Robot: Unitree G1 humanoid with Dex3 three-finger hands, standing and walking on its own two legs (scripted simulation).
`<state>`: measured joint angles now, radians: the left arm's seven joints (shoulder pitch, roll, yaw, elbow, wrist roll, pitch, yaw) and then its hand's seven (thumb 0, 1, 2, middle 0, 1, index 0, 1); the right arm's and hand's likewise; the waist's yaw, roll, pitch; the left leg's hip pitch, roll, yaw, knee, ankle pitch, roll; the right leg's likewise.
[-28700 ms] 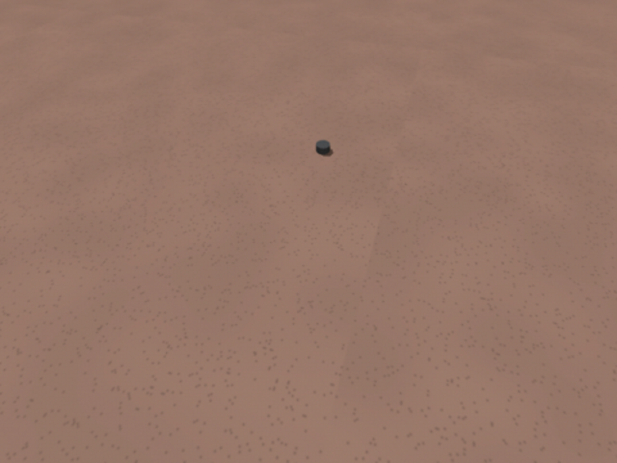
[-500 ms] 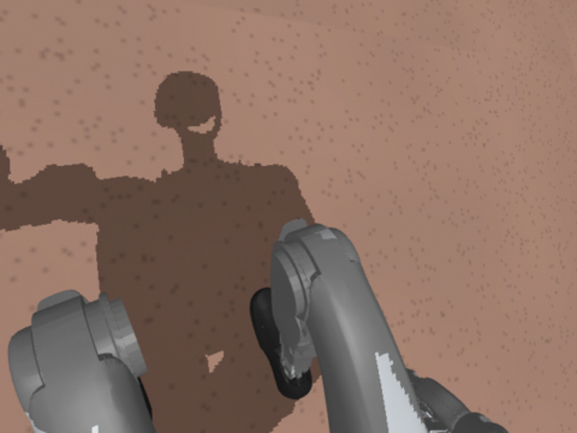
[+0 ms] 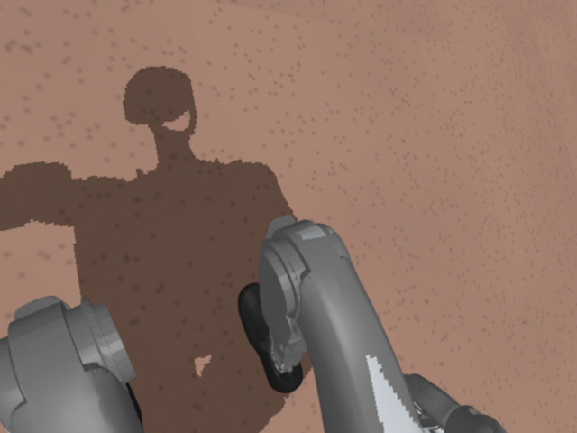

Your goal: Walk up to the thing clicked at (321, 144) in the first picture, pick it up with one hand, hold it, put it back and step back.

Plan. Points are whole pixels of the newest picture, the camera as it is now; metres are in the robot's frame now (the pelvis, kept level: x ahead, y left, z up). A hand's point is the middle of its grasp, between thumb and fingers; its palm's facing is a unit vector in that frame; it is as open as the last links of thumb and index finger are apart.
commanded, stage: rest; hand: left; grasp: from above
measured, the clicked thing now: out of the picture +0.44 +0.33 -0.27
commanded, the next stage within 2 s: open in 0.14 s
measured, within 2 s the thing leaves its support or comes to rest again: neither
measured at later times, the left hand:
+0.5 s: hand out of the picture +0.42 +0.32 -0.24, palm faces -0.44 -0.16 -0.89, open 10.2 cm
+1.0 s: hand out of the picture +0.43 +0.32 -0.25, palm faces -0.43 -0.16 -0.89, open 13.6 cm
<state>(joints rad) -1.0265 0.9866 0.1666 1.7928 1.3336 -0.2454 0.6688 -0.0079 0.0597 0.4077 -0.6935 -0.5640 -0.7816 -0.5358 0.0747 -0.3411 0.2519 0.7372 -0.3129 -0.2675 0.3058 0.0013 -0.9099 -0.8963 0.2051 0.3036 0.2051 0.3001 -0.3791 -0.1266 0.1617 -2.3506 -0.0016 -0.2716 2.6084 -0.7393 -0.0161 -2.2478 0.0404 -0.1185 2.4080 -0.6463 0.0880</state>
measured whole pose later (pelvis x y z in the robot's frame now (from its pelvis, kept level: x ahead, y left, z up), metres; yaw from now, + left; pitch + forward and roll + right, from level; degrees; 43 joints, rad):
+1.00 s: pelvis +0.00 +0.00 +0.01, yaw -1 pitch +26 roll -15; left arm -1.04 1.03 0.13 1.79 1.29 -0.23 0.67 0.00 -0.43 0.90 -0.16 -0.97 -0.16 -0.96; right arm 0.05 -0.36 0.30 0.71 -0.30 -0.30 0.32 0.00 -0.90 -0.90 0.20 0.30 0.20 0.30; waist -0.39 -0.15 0.20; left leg -2.33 0.00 -0.30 2.60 -0.74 -0.02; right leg -2.23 0.04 -0.14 2.38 -0.64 0.09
